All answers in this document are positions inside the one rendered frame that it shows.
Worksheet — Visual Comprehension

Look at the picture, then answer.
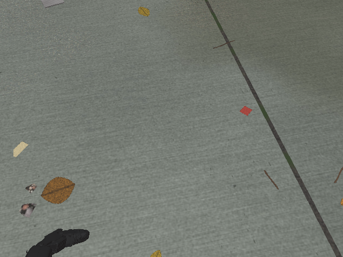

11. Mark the left robot hand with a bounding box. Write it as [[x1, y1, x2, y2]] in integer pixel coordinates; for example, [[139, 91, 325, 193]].
[[25, 229, 90, 257]]

